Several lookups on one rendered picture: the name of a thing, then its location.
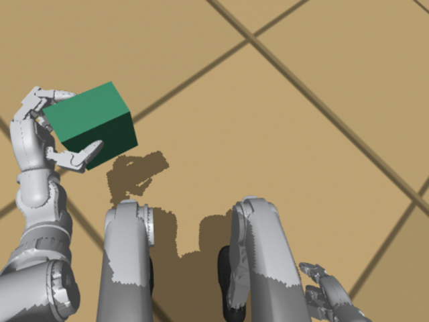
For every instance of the right robot foot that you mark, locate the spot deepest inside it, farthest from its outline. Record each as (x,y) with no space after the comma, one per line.
(224,275)

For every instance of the right robot arm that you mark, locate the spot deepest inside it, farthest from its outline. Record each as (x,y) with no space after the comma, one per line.
(349,313)

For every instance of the left robot hand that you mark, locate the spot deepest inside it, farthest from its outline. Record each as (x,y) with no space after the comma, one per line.
(34,146)

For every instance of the carton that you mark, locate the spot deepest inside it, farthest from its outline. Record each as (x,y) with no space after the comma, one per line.
(97,114)

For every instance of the left robot arm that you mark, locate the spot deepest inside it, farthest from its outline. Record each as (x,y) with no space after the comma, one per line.
(37,284)

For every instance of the right robot hand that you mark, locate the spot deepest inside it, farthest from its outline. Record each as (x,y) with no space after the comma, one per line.
(323,301)

